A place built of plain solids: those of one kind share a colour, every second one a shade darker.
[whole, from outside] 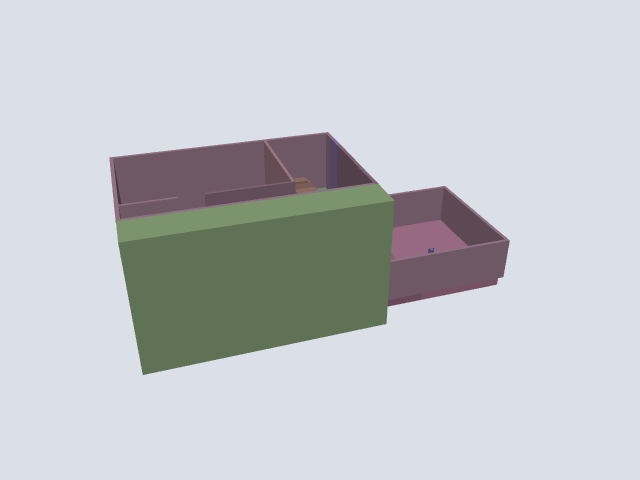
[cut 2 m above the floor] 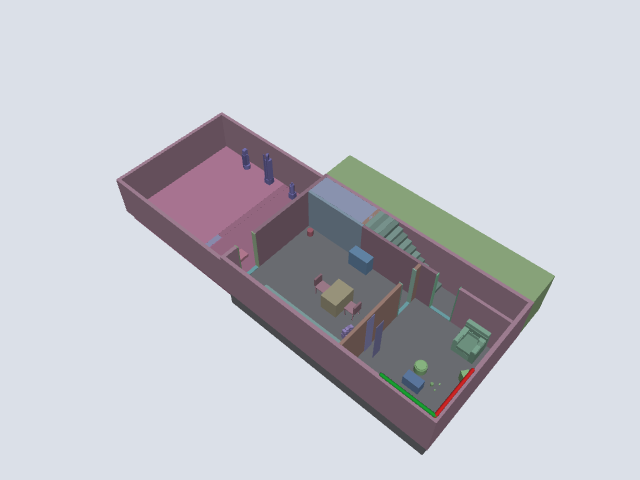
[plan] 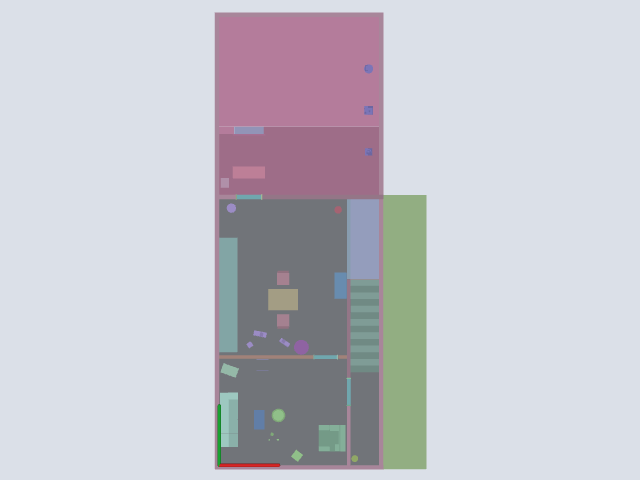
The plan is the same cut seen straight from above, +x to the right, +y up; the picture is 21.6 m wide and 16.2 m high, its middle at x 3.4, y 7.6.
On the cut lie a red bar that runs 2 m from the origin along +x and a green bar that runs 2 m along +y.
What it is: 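A terraced town house, two up and two down, 5.4 m between the party walls, 9.0 m deep; a hall 0.96 m wide; a stair of 15 risers of 181 mm on goings of 224 mm, 0.96 m wide, straight between the party wall and the hall's partition, arriving straight on the upper floor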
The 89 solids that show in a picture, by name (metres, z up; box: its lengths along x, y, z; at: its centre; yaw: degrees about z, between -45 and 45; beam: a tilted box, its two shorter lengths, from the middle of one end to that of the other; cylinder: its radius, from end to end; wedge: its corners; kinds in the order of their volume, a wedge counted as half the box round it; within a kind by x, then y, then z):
{
 "neighbour_1": {"box": [1.46, 9.26, 5.36], "at": [6.26, 4.49, 2.63]},
 "wall_1": {"box": [0.15, 9.28, 5.36], "at": [-0.07, 4.49, 2.63]},
 "wall_2": {"box": [0.15, 6.3, 1.85], "at": [-0.07, 12.13, 0.88]},
 "wall_3": {"box": [0.71, 0.15, 5.36], "at": [0.2, 9.05, 2.63]},
 "wall_4": {"box": [5.69, 0.15, 5.36], "at": [2.7, -0.07, 2.63]},
 "wall_5": {"box": [5.69, 0.15, 1.85], "at": [2.7, 15.2, 0.88]},
 "wall_6": {"box": [4.09, 0.15, 5.36], "at": [3.5, 9.05, 2.63]},
 "wall_7": {"box": [0.12, 2.0, 5.36], "at": [4.37, 1.0, 2.63]},
 "wall_8": {"box": [0.12, 3.33, 5.36], "at": [4.37, 4.61, 2.63]},
 "wall_9": {"box": [0.15, 9.28, 5.36], "at": [5.47, 4.49, 2.63]},
 "wall_10": {"box": [0.15, 6.3, 1.85], "at": [5.47, 12.13, 0.88]},
 "ground_1": {"box": [0.5, 0.25, 0.5], "at": [0.25, 11.3, -0.25]},
 "ground_2": {"box": [5.39, 2.06, 0.5], "at": [2.7, 10.15, -0.25]},
 "ground_3": {"box": [5.39, 3.7, 0.5], "at": [2.7, 13.28, -0.25]},
 "ground_4": {"box": [3.89, 0.25, 0.5], "at": [3.45, 11.3, -0.25]},
 "under_landing_1": {"box": [0.96, 2.7, 2.76], "at": [4.91, 7.63, 1.33]},
 "tread_1": {"box": [0.96, 0.23, 0.23], "at": [4.91, 3.25, 0.07]},
 "tread_2": {"box": [0.96, 0.23, 0.41], "at": [4.91, 3.48, 0.16]},
 "tread_3": {"box": [0.96, 0.23, 0.59], "at": [4.91, 3.7, 0.25]},
 "tread_4": {"box": [0.96, 0.23, 0.77], "at": [4.91, 3.93, 0.34]},
 "tread_5": {"box": [0.96, 0.23, 0.95], "at": [4.91, 4.15, 0.43]},
 "tread_6": {"box": [0.96, 0.23, 1.13], "at": [4.91, 4.37, 0.52]},
 "tread_7": {"box": [0.96, 0.23, 1.32], "at": [4.91, 4.6, 0.61]},
 "tread_8": {"box": [0.96, 0.23, 1.5], "at": [4.91, 4.82, 0.7]},
 "tread_9": {"box": [0.96, 0.23, 1.68], "at": [4.91, 5.05, 0.79]},
 "tread_10": {"box": [0.96, 0.23, 1.86], "at": [4.91, 5.27, 0.88]},
 "tread_11": {"box": [0.96, 0.23, 2.04], "at": [4.91, 5.49, 0.97]},
 "tread_12": {"box": [0.96, 0.23, 2.22], "at": [4.91, 5.72, 1.06]},
 "tread_13": {"box": [0.96, 0.23, 2.4], "at": [4.91, 5.94, 1.15]},
 "tread_14": {"box": [0.96, 0.23, 2.58], "at": [4.91, 6.17, 1.24]},
 "bedroom_front_wall_1": {"box": [4.37, 0.12, 2.7], "at": [2.19, 6.22, 3.96]},
 "bedstead_upper_1": {"box": [0.4, 0.65, 0.76], "at": [0.3, 7.63, 3.04]},
 "bedstead_upper_2": {"box": [0.42, 0.95, 0.71], "at": [0.89, 7.63, 3.02]},
 "bedstead_upper_3": {"box": [1.02, 0.93, 0.71], "at": [1.62, 7.64, 3.02]},
 "kitchen_wall_1": {"box": [3.17, 0.12, 2.66], "at": [1.59, 3.65, 1.28]},
 "kitchen_wall_2": {"box": [0.3, 0.12, 2.66], "at": [4.16, 3.65, 1.28]},
 "slotfit_chair_1": {"box": [0.35, 0.17, 0.68], "at": [3.53, 1.27, 0.29]},
 "slotfit_chair_2": {"box": [0.38, 0.15, 0.73], "at": [3.55, 0.55, 0.31]},
 "slotfit_chair_3": {"box": [0.38, 0.12, 0.73], "at": [3.55, 1.27, 0.31]},
 "slotfit_chair_4": {"box": [0.68, 0.55, 0.48], "at": [3.7, 0.9, 0.19]},
 "slotfit_chair_5": {"box": [0.73, 0.19, 0.68], "at": [3.72, 0.56, 0.29]},
 "slotfit_chair_6": {"box": [0.9, 0.89, 0.35], "at": [3.81, 0.91, 0.13]},
 "slotfit_chair_7": {"box": [0.35, 0.2, 0.73], "at": [3.91, 1.25, 0.31]},
 "slotfit_chair_8": {"box": [0.07, 0.89, 0.84], "at": [4.1, 0.91, 0.37]},
 "slotfit_chair_9": {"box": [0.17, 0.89, 0.99], "at": [4.17, 0.91, 0.45]},
 "partition_low_beyond_1": {"box": [0.12, 2.7, 2.66], "at": [4.37, 7.63, 1.28]},
 "kitchen_table_1": {"box": [1.0, 0.72, 0.8], "at": [2.15, 5.59, 0.35]},
 "slotfit_sofa_1": {"box": [0.3, 0.45, 0.5], "at": [0.17, 0.84, 0.2]},
 "slotfit_sofa_2": {"box": [0.3, 0.47, 0.5], "at": [0.17, 1.3, 0.2]},
 "slotfit_sofa_3": {"box": [0.3, 0.45, 0.5], "at": [0.17, 1.76, 0.2]},
 "slotfit_sofa_4": {"box": [0.3, 0.46, 0.5], "at": [0.17, 2.22, 0.2]},
 "slotfit_sofa_5": {"box": [0.31, 0.45, 0.5], "at": [0.48, 0.84, 0.2]},
 "slotfit_sofa_6": {"box": [0.31, 0.47, 0.5], "at": [0.48, 1.3, 0.2]},
 "slotfit_sofa_7": {"box": [0.31, 0.45, 0.5], "at": [0.48, 1.76, 0.2]},
 "slotfit_sofa_8": {"box": [0.31, 0.23, 0.5], "at": [0.48, 2.1, 0.2]},
 "slotfit_sofa_9": {"box": [0.31, 0.24, 0.5], "at": [0.48, 2.33, 0.2]},
 "tread_head_1": {"box": [0.96, 0.14, 2.76], "at": [4.91, 6.33, 1.33]},
 "back_wall_over_door_1": {"box": [0.91, 0.15, 2.74], "at": [1.0, 9.05, 3.94]},
 "slotfit_kitchen_wall_table_1": {"box": [0.41, 0.89, 0.8], "at": [4.1, 6.06, 0.35]},
 "clutter_front_1": {"cylinder": 0.23, "from": [2.0, 1.68, -0.05], "to": [2.0, 1.68, 0.27]},
 "clutter_front_2": {"cylinder": 0.18, "from": [2.0, 1.68, -0.05], "to": [2.0, 1.68, 0.32]},
 "clutter_front_3": {"box": [0.29, 0.29, 0.56], "at": [2.62, 0.32, 0.23], "yaw": -37.5},
 "own_basket_passage_1": {"cylinder": 0.25, "from": [2.77, 3.98, -0.05], "to": [2.77, 3.98, 0.56]},
 "slotfit_low_table_1": {"box": [0.36, 0.66, 0.5], "at": [1.35, 1.53, 0.2]},
 "own_plant_yard_1": {"box": [0.1, 0.2, 0.85], "at": [4.96, 13.4, 0.37]},
 "own_plant_yard_2": {"box": [0.25, 0.23, 1.41], "at": [5.05, 11.94, 0.65]},
 "kitchen_run_worktop_1": {"box": [0.62, 3.87, 0.04], "at": [0.31, 5.74, 0.88]},
 "yard_step_1": {"box": [1.09, 0.41, 0.2], "at": [1.0, 9.88, 0.05]},
 "box_cardboard_1": {"box": [0.55, 0.33, 0.43], "at": [0.35, 3.2, 0.17], "yaw": -19.6},
 "yard_feature_fill_1": {"box": [1.0, 0.25, 0.3], "at": [1.0, 11.3, -0.15]},
 "own_bin_1": {"box": [0.28, 0.33, 0.76], "at": [0.19, 9.53, 0.33]},
 "side_chair_1": {"box": [0.38, 0.08, 0.38], "at": [2.15, 4.65, 0.65]},
 "side_chair_2": {"box": [0.42, 0.42, 0.04], "at": [2.15, 4.89, 0.43]},
 "side_chair_3": {"box": [0.42, 0.42, 0.04], "at": [2.15, 6.29, 0.43]},
 "side_chair_4": {"box": [0.38, 0.08, 0.38], "at": [2.15, 6.53, 0.65]},
 "slotfit_storage_1": {"box": [0.2, 0.02, 1.99], "at": [1.36, 3.19, 0.94]},
 "slotfit_storage_2": {"box": [0.2, 0.02, 1.99], "at": [1.36, 3.56, 0.94]},
 "slotfit_storage_3": {"box": [0.2, 0.02, 1.99], "at": [1.56, 3.19, 0.94]},
 "slotfit_storage_4": {"box": [0.2, 0.02, 1.99], "at": [1.56, 3.56, 0.94]},
 "doorframe_kitchen_1": {"box": [0.045, 0.16, 2.15], "at": [3.2, 3.65, 1.02]},
 "doorframe_kitchen_2": {"box": [0.045, 0.16, 2.15], "at": [3.99, 3.65, 1.02]},
 "clutter_kitchen_1": {"cylinder": 0.16, "from": [0.41, 8.67, -0.05], "to": [0.41, 8.67, 0.31]},
 "doorframe_front_room_1": {"box": [0.16, 0.041, 2.15], "at": [4.37, 2.02, 1.02]},
 "doorframe_front_room_2": {"box": [0.16, 0.041, 2.15], "at": [4.37, 2.93, 1.02]},
 "threshold_1": {"box": [0.89, 0.16, 0.08], "at": [1.0, 9.05, -0.01]},
 "threshold_2": {"box": [0.84, 0.13, 0.07], "at": [3.59, 3.65, -0.01]},
 "threshold_3": {"box": [0.13, 0.95, 0.07], "at": [4.37, 2.48, -0.01]},
 "doorframe_back_1": {"box": [0.04, 0.19, 2.15], "at": [1.43, 9.05, 1.02]},
 "own_bin_waste_kitchen_1": {"cylinder": 0.13, "from": [4.01, 8.62, -0.05], "to": [4.01, 8.62, 0.26]}
}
